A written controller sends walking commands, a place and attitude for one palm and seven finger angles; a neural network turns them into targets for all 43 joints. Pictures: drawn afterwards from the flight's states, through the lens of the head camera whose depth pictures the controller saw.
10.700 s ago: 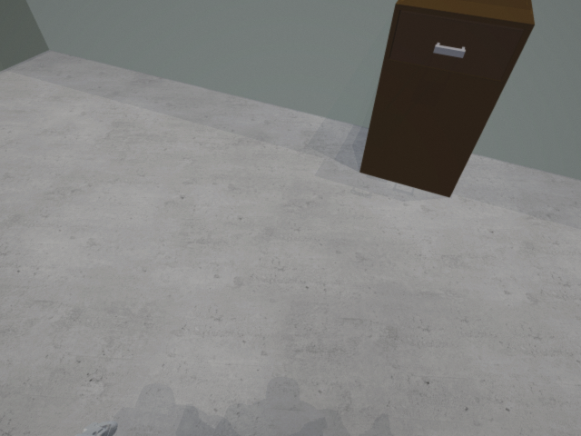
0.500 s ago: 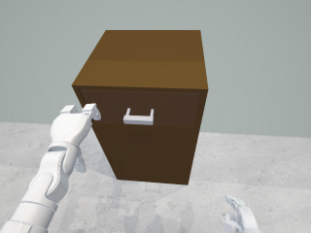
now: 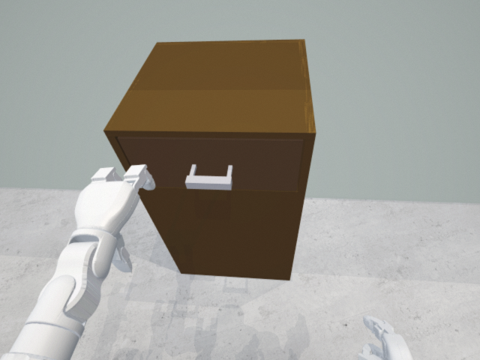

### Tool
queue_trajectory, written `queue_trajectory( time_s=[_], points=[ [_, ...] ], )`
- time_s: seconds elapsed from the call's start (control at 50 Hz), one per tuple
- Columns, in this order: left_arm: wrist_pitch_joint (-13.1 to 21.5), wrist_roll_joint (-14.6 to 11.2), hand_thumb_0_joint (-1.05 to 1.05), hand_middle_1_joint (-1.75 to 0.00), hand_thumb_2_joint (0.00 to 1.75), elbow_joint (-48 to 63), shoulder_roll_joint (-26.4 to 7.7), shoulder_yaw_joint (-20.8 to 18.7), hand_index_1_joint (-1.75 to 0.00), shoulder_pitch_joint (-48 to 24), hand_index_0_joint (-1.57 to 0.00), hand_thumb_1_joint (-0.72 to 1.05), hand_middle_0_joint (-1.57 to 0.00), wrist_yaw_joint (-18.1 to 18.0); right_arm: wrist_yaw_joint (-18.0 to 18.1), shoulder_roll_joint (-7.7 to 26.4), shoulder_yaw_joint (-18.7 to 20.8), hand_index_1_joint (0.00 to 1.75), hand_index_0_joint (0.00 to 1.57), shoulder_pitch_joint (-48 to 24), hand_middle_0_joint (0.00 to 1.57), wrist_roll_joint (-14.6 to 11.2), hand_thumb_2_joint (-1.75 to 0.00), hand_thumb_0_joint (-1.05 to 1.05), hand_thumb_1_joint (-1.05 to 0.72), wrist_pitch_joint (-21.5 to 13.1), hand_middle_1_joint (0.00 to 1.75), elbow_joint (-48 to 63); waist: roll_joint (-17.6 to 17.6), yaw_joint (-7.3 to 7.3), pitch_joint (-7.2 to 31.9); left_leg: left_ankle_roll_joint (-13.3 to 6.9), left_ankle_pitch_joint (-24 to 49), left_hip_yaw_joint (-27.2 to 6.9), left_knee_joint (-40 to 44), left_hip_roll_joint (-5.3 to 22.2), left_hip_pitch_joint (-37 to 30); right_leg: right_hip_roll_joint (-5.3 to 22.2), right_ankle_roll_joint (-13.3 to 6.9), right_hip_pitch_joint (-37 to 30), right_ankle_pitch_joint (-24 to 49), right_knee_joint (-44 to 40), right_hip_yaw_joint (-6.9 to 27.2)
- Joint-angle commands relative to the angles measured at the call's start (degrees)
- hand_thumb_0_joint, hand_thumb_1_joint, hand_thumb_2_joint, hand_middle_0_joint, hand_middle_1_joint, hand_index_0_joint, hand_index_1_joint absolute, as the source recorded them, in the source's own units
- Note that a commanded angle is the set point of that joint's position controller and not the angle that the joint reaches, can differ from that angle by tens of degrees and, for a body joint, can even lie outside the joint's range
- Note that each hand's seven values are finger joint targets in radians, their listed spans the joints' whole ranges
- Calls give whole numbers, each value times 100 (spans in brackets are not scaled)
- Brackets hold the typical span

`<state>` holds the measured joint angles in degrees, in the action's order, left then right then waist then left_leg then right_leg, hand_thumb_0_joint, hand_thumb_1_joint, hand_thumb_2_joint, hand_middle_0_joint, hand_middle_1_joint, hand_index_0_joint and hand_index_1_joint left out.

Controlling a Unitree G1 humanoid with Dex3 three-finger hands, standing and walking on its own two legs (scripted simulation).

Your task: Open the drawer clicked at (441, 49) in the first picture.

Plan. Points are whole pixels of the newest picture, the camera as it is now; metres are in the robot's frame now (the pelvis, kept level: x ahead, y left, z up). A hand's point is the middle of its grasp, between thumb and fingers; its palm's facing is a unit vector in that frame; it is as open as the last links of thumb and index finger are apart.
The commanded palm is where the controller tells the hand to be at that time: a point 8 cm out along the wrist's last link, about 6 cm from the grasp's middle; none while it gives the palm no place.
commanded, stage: move the hooked fingers above the handle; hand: left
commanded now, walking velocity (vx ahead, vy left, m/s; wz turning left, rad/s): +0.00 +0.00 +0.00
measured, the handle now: (210, 175) +0.52 +0.15 -0.06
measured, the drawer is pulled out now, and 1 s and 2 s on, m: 0.00 0.00 0.00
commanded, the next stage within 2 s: none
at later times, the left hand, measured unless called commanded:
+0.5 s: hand (158, 209) +0.35 +0.21 +0.04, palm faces -0.03 -0.05 -1.00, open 13.9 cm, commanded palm +0.34 +0.21 +0.10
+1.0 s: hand (183, 192) +0.41 +0.18 +0.01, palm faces -0.02 -0.05 -1.00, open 13.9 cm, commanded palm +0.40 +0.20 +0.08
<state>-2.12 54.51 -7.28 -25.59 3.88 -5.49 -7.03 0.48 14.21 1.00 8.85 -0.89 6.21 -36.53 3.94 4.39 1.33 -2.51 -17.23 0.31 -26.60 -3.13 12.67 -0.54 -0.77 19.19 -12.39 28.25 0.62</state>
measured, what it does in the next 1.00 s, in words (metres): stands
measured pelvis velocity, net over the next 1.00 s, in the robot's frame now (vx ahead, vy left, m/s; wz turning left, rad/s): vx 0.00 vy -0.01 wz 0.00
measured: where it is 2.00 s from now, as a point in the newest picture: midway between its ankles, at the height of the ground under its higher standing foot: outside the picture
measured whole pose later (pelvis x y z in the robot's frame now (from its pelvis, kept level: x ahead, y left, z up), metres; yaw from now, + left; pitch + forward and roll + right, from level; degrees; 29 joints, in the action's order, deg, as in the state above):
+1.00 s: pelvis +0.00 -0.01 -0.01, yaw +0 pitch +11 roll +1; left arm 5.2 61.4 -41.7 -20.9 7.3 -30.9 -16.7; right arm 1.6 14.2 3.7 14.7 -0.7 5.1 -38.9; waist 2.1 -0.7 5.0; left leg -2.2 -20.9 0.7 -35.6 -2.7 26.1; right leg -1.1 -1.3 32.5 -15.4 36.4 0.6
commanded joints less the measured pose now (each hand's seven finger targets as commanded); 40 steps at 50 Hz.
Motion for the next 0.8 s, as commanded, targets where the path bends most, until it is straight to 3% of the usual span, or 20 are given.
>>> queue_trajectory(
  time_s=[0.0,0.02,0.12,0.18,0.22,0.3,0.32,0.36,0.4,0.44,0.52,0.54,0.64,0.66,0.72,0.74,0.78],
  points=[
    [83,76,0,-120,30,851,-1057,-493,-120,-1743,-30,-50,-30,-98,67,650,167,30,20,-518,20,22,-90,0,-90,-234,30,844,-552,-77,1219,160,1690,-30,292,138,219,-21,-200,-1136,993,-178,26],
    [140,91,0,-120,30,711,-1271,-705,-120,-1725,-30,-50,-30,-115,98,652,170,30,20,-508,20,21,-90,0,-90,-232,30,832,-588,-29,1168,137,1633,-15,294,115,318,-24,-205,-1215,1018,-185,68],
    [468,181,0,-120,30,313,-1570,-994,-120,-2353,-30,-50,-30,-323,203,584,178,30,20,-444,20,27,-90,0,-90,-287,30,759,-410,-26,1385,89,1413,53,196,45,512,27,-175,-1284,960,-152,200],
    [610,208,0,-120,30,314,-1463,-905,-120,-2545,-30,-50,-30,-433,201,576,232,30,20,-403,20,24,-90,0,-90,-332,30,745,-88,-63,1692,100,1618,67,74,22,419,11,-184,-1244,1210,-66,233],
    [645,195,0,-120,30,433,-1079,-522,-120,-2648,-30,-50,-30,-502,164,542,261,30,20,-368,20,30,-90,0,-90,-368,30,743,132,-130,1832,119,1753,79,-7,24,319,20,-195,-1112,1317,14,186],
    [502,169,0,-120,30,-200,-1029,-489,-120,-2522,-30,-50,-30,-490,144,628,294,30,20,-222,20,2,-90,0,-90,-355,30,671,-468,-208,1641,107,1666,97,-64,48,572,4,-155,-985,1334,35,149],
    [452,163,0,-120,30,-270,-854,-313,-120,-2565,-30,-50,-30,-475,140,622,296,30,20,-232,20,-8,-90,0,-90,-346,30,693,-512,-216,1616,98,1597,109,-75,40,638,16,-147,-969,1301,47,145],
    [369,213,0,-120,30,-550,-942,-348,-120,-2760,-30,-50,-30,-481,159,659,290,30,20,-198,20,-30,-90,0,-90,-314,30,673,-760,-239,1542,77,1383,135,-77,36,771,28,-123,-911,1110,24,165],
    [379,288,0,-120,30,-599,-1106,-447,-120,-3011,-30,-50,-30,-522,168,668,297,30,20,-157,20,-23,-90,0,-90,-296,30,686,-693,-202,1658,71,1341,124,-76,24,816,41,-130,-967,1031,63,180],
    [441,352,0,-120,30,-566,-1040,-363,-120,-3370,-30,-50,-30,-606,177,643,315,30,20,-91,20,-15,-90,0,-90,-297,30,665,-495,-220,1897,69,1458,100,-140,20,744,40,-153,-952,1154,164,171],
    [552,434,0,-120,30,-969,-1407,-771,-120,-3651,-30,-50,-30,-857,215,637,365,30,20,96,20,-3,-90,0,-90,-299,30,566,-447,-211,2100,61,1525,87,-212,31,829,24,-161,-982,1249,263,182],
    [543,442,0,-120,30,-1071,-1300,-701,-120,-3607,-30,-50,-30,-909,214,619,364,30,20,82,20,-9,-90,0,-90,-301,30,578,-326,-211,2075,67,1508,107,-230,19,876,25,-161,-943,1259,285,175],
    [354,493,0,-120,30,-1768,-1271,-705,-120,-3678,-30,-50,-30,-1049,198,646,380,30,20,213,20,-32,-90,0,-90,-296,30,494,-467,-243,2083,73,1539,164,-262,28,1101,6,-159,-938,1392,345,168],
    [312,478,0,-120,30,-1809,-1061,-481,-120,-3727,-30,-50,-30,-1023,186,652,382,30,20,216,20,-43,-90,0,-90,-291,30,513,-394,-291,2079,73,1549,189,-273,33,1088,17,-156,-904,1439,343,171],
    [262,455,0,-120,30,-2046,-943,-323,-120,-3858,-30,-50,-30,-904,174,710,412,30,20,318,20,-63,-90,0,-90,-280,30,529,-540,-368,2086,47,1519,186,-311,47,1116,3,-150,-834,1405,353,141],
    [296,473,0,-120,30,-2001,-860,-209,-120,-4078,-30,-50,-30,-869,176,720,425,30,20,355,20,-56,-90,0,-90,-276,30,509,-611,-455,2117,38,1568,177,-357,57,1051,-4,-143,-750,1461,368,127],
    [398,479,0,-120,30,-1907,-698,-56,-120,-4273,-30,-50,-30,-827,165,724,460,30,20,408,20,-40,-90,0,-90,-286,30,543,-450,-484,2245,38,1616,130,-401,55,925,-27,-167,-625,1375,391,102]
  ],
)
